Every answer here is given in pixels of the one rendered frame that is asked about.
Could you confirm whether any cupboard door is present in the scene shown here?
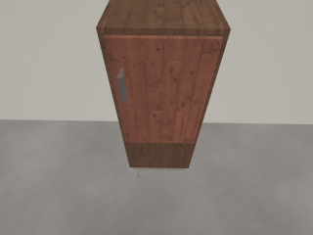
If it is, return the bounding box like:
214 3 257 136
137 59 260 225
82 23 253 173
104 34 223 144

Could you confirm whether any handle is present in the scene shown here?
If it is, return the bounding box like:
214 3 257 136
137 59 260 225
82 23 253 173
116 68 127 104

